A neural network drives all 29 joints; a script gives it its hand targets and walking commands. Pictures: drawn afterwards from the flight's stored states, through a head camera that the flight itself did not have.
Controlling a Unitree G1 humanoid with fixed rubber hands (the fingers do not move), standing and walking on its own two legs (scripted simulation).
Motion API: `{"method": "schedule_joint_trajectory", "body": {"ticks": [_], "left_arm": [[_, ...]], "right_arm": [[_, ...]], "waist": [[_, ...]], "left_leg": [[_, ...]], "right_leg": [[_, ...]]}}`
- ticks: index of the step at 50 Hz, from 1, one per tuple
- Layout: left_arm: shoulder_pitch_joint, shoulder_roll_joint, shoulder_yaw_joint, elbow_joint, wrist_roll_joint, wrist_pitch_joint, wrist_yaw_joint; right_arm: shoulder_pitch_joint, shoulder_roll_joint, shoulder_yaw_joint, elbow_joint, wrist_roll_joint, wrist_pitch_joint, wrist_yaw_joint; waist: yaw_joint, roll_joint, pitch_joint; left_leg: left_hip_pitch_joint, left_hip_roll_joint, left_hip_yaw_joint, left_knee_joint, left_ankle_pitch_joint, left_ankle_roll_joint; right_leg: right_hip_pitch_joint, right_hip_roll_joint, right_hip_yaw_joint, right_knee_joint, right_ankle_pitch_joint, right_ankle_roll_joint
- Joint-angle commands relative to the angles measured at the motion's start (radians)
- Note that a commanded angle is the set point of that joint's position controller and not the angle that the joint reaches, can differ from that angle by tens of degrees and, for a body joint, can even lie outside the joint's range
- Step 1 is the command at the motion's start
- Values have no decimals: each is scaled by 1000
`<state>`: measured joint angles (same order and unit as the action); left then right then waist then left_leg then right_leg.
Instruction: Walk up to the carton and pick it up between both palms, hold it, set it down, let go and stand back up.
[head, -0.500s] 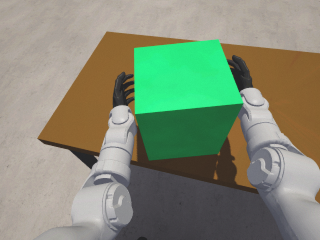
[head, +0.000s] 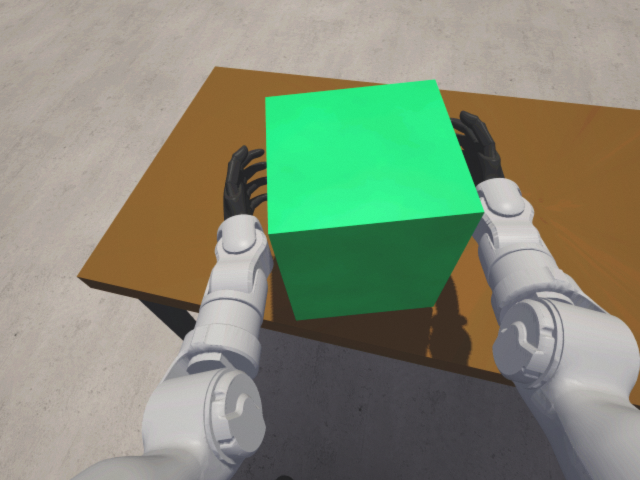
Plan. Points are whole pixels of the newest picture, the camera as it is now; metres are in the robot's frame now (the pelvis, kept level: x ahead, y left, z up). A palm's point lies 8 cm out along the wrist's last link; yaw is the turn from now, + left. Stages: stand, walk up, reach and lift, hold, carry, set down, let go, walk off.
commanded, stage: reach and lift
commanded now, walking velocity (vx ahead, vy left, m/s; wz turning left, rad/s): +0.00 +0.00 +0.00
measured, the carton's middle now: (358, 212) +0.46 +0.03 +0.03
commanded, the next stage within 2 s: none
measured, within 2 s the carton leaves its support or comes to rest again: leaves its support in 0.30 s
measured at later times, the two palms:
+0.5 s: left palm (231, 211) +0.39 +0.18 +0.10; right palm (485, 172) +0.48 -0.11 +0.11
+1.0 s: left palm (208, 194) +0.38 +0.19 +0.14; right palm (497, 159) +0.44 -0.10 +0.17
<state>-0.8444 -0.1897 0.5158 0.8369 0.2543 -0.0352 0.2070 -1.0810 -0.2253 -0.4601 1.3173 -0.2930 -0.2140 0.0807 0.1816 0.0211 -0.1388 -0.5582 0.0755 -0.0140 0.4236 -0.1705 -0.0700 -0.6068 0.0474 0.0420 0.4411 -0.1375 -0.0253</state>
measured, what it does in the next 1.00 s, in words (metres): stands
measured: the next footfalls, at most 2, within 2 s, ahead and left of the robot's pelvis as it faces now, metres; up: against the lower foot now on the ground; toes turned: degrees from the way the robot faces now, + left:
none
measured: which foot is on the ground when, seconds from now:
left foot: down 0.00-1.00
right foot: down 0.00-1.00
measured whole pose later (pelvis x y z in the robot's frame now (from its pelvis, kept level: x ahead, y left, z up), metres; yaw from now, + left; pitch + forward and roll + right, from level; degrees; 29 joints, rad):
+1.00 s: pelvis -0.01 +0.02 +0.01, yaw +0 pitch +8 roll +0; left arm -0.83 -0.10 0.45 0.83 0.23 0.19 0.17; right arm -1.06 -0.17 -0.33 1.26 -0.16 0.01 -0.02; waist 0.11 0.01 -0.17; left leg -0.38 0.06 -0.02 0.42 -0.18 -0.07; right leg -0.40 0.03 0.04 0.39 -0.12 -0.01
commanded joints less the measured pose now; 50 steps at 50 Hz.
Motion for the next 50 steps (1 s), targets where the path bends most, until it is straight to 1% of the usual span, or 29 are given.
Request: {"method": "schedule_joint_trajectory", "body": {"ticks": [1,4,6,9,10,13,14,16,17,19,22,25,26,29,30,31,32,33,34,35,36,38,40,42,44,47,48,49,50], "left_arm": [[-557,-401,-291,-105,13,-67,-110],[-521,-397,-288,-69,16,-53,-110],[-584,-422,-335,-120,-19,-59,-103],[-612,-420,-365,-107,-47,-54,-105],[-603,-415,-331,-70,-30,-50,-113],[-678,-421,-387,-149,-68,-59,-115],[-658,-436,-404,-128,-88,-60,-112],[-686,-428,-391,-127,-79,-50,-107],[-683,-407,-361,-108,-64,-45,-110],[-682,-414,-398,-144,-72,-30,-115],[-704,-406,-405,-146,-90,-21,-124],[-710,-380,-385,-105,-88,-5,-138],[-714,-398,-417,-147,-104,-7,-137],[-747,-365,-391,-109,-104,15,-150],[-725,-380,-415,-147,-112,21,-157],[-803,-386,-396,-170,-102,26,-152],[-831,-418,-434,-175,-125,21,-150],[-777,-416,-452,-148,-137,27,-149],[-825,-414,-465,-191,-146,32,-142],[-836,-419,-465,-195,-151,38,-142],[-780,-385,-441,-166,-124,53,-147],[-770,-396,-417,-129,-121,72,-156],[-789,-378,-434,-150,-116,96,-163],[-857,-388,-445,-185,-127,104,-158],[-891,-410,-454,-205,-130,112,-147],[-833,-391,-466,-203,-136,135,-153],[-798,-386,-438,-187,-113,154,-155],[-849,-384,-452,-198,-117,162,-158],[-855,-389,-452,-217,-117,169,-155]], "right_arm": [[-427,571,176,-29,-34,-68,103],[-416,561,190,-7,-24,-55,98],[-458,565,208,-41,-5,-67,98],[-455,595,212,-48,16,-54,88],[-468,605,221,-63,10,-52,90],[-510,643,223,-81,28,-54,75],[-530,662,256,-126,54,-57,74],[-516,646,237,-85,45,-43,76],[-503,651,230,-78,37,-29,73],[-505,670,257,-123,66,-19,65],[-510,681,275,-119,82,-1,50],[-500,695,271,-113,80,24,45],[-492,707,287,-127,97,26,39],[-498,710,268,-150,100,61,24],[-483,756,304,-175,124,68,17],[-534,713,265,-147,104,70,19],[-576,751,276,-203,125,68,21],[-557,752,300,-213,138,72,15],[-549,731,271,-174,133,81,13],[-578,725,285,-180,135,81,16],[-506,733,289,-157,149,106,14],[-504,698,255,-164,125,126,7],[-504,729,267,-169,146,151,5],[-561,714,252,-182,154,155,7],[-571,714,240,-167,165,164,18],[-520,763,279,-197,186,188,10],[-520,738,287,-181,202,196,14],[-532,733,272,-195,204,202,11],[-542,735,279,-184,208,212,17]], "waist": [[-32,-209,-769],[-32,-217,-739],[-34,-191,-822],[-47,-199,-801],[-35,-229,-782],[-72,-203,-859],[-55,-197,-884],[-58,-189,-839],[-59,-219,-792],[-50,-190,-818],[-82,-203,-806],[-88,-226,-736],[-80,-194,-779],[-107,-220,-688],[-99,-204,-701],[-125,-198,-703],[-127,-167,-780],[-132,-181,-764],[-151,-149,-769],[-149,-168,-779],[-142,-167,-715],[-165,-163,-625],[-165,-165,-615],[-186,-143,-599],[-182,-100,-592],[-173,-141,-593],[-167,-119,-531],[-190,-110,-552],[-182,-110,-507]], "left_leg": [[192,-77,148,-57,300,47],[188,-74,142,-58,304,48],[209,-75,130,-35,328,36],[211,-76,129,-45,282,40],[187,-74,128,-48,252,46],[172,-84,120,-29,297,36],[178,-78,115,-27,293,34],[189,-79,119,-40,256,32],[162,-82,119,-48,215,43],[202,-81,122,-44,255,36],[186,-93,121,-45,242,35],[153,-96,121,-58,177,49],[172,-96,115,-56,209,37],[134,-105,116,-76,116,50],[169,-105,115,-73,171,48],[173,-103,110,-72,159,37],[204,-98,102,-66,179,32],[218,-99,103,-59,206,25],[244,-97,98,-52,230,21],[253,-100,99,-47,241,14],[254,-97,105,-62,224,23],[247,-99,90,-84,160,24],[281,-97,94,-96,132,29],[308,-95,86,-93,133,19],[330,-95,83,-92,153,5],[355,-101,89,-94,161,16],[366,-103,82,-99,164,18],[373,-100,83,-105,137,12],[382,-97,75,-113,115,16]], "right_leg": [[604,-2,-112,-23,499,63],[601,-4,-117,-20,496,61],[591,1,-117,-4,525,60],[578,2,-120,-23,470,60],[595,-7,-115,-27,452,59],[660,-9,-109,-1,566,65],[640,-7,-111,0,549,66],[618,-8,-111,-23,479,65],[623,-15,-107,-30,451,67],[643,-9,-107,-15,501,68],[695,-18,-98,-19,524,74],[707,-25,-91,-27,467,80],[707,-22,-91,-18,509,80],[722,-36,-80,-37,437,85],[751,-34,-77,-38,476,85],[741,-35,-87,-35,460,83],[711,-27,-90,-44,451,75],[711,-19,-95,-43,478,72],[696,-16,-100,-44,472,65],[696,-15,-100,-42,480,68],[697,-18,-94,-62,453,69],[687,-21,-97,-75,370,66],[678,-18,-97,-92,321,65],[663,-18,-103,-93,302,61],[628,-8,-111,-101,268,50],[658,-13,-108,-99,309,56],[662,-16,-102,-101,291,56],[653,-11,-102,-111,250,51],[627,-13,-107,-116,208,52]]}}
